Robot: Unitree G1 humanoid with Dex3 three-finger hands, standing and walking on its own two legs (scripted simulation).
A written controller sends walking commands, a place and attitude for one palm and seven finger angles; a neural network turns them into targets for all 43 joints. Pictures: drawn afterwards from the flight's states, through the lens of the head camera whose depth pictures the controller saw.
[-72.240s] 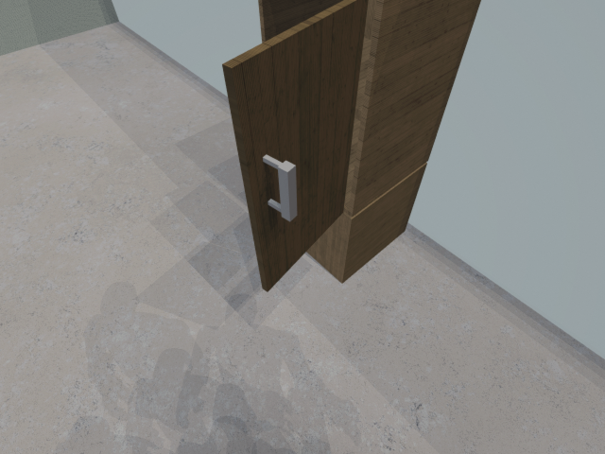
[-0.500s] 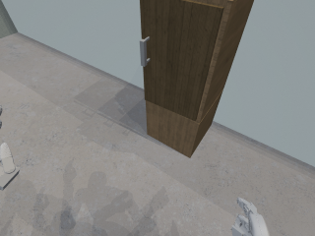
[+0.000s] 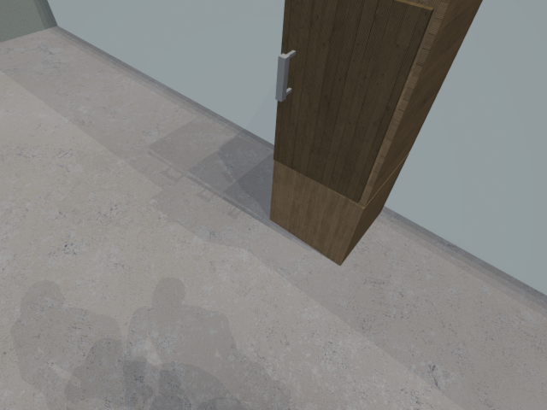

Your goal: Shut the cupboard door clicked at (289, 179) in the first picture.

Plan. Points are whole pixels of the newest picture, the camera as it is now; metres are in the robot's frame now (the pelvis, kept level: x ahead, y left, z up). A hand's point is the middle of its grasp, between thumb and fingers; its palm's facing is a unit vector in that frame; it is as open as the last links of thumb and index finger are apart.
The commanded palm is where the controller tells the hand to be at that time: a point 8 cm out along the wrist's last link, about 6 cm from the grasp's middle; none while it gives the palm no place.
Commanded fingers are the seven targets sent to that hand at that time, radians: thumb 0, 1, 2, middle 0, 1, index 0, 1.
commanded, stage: let the arm hang, fingers relaxed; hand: left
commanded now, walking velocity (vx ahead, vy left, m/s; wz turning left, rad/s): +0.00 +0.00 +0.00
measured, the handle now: (286, 75) +0.94 +0.03 +0.01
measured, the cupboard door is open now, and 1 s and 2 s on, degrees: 3 3 3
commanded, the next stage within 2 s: look to check the result in 0.64 s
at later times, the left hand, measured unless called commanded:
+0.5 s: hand out of the picture -0.01 +0.18 -0.17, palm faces +0.03 -0.99 -0.17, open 7.4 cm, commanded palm none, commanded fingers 0.00 0.90 0.90 -0.20 -0.30 -0.20 -0.30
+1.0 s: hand out of the picture +0.01 +0.20 -0.17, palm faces +0.01 -0.97 -0.23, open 7.4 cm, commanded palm none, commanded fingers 0.00 0.90 0.90 -0.20 -0.30 -0.20 -0.30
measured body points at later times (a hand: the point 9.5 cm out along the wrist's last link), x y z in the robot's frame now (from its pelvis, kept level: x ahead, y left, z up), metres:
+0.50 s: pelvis +0.00 +0.02 +0.00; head -0.01 +0.01 +0.45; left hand -0.01 +0.23 -0.16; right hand -0.02 -0.20 -0.16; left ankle +0.03 +0.11 -0.74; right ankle +0.00 -0.10 -0.74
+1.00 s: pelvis +0.01 +0.01 +0.00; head +0.02 +0.00 +0.45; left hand +0.01 +0.25 -0.15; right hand +0.01 -0.23 -0.15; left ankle +0.03 +0.11 -0.74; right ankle +0.00 -0.10 -0.74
